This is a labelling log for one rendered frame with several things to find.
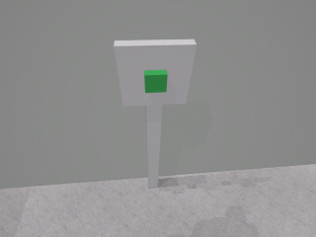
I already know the panel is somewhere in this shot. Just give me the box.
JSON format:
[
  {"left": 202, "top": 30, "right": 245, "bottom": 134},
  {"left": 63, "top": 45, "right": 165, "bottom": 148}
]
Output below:
[{"left": 114, "top": 39, "right": 197, "bottom": 189}]

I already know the button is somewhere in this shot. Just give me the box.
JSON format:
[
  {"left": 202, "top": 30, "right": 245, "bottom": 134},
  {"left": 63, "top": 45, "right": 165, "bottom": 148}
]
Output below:
[{"left": 144, "top": 70, "right": 168, "bottom": 93}]

